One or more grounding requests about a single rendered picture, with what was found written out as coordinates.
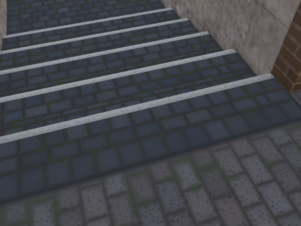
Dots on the stairs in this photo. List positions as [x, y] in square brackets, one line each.
[72, 71]

